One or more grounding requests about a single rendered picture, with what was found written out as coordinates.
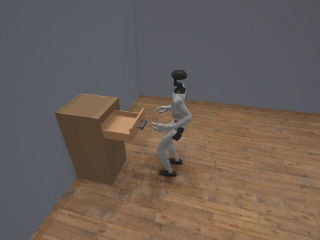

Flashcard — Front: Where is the robot right forearm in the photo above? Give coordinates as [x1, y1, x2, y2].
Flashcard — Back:
[166, 104, 172, 111]

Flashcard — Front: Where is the drawer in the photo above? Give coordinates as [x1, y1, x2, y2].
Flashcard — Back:
[101, 108, 145, 142]

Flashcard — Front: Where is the left robot hand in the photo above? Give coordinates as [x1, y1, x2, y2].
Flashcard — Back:
[151, 122, 167, 132]

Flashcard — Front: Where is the robot left forearm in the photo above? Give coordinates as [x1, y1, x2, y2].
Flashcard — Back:
[166, 116, 191, 130]

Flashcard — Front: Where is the robot right foot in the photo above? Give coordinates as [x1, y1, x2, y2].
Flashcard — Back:
[168, 158, 183, 165]

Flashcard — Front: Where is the cabinet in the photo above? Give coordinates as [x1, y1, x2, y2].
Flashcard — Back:
[55, 93, 127, 185]

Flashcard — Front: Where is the right robot thigh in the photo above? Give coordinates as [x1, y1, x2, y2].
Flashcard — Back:
[164, 119, 175, 135]

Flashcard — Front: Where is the handle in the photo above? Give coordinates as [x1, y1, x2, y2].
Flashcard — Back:
[136, 119, 147, 130]

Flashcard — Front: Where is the robot left upper arm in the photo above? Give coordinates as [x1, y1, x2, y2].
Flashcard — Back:
[173, 94, 192, 121]

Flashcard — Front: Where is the right robot hand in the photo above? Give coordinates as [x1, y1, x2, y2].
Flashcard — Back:
[154, 105, 168, 115]

